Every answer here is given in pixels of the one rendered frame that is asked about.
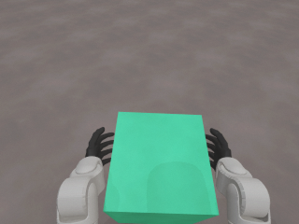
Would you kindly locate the carton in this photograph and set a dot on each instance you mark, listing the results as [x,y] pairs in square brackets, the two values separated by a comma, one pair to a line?
[160,170]

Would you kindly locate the right robot hand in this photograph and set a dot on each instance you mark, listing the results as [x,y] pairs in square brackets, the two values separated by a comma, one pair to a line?
[220,147]

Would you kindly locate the left robot forearm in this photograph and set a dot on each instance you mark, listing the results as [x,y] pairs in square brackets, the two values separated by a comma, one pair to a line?
[77,197]

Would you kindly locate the left robot hand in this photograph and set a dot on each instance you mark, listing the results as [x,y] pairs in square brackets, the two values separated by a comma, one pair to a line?
[95,146]

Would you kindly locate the right robot forearm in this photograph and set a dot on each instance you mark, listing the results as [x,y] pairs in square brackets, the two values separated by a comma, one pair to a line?
[247,199]

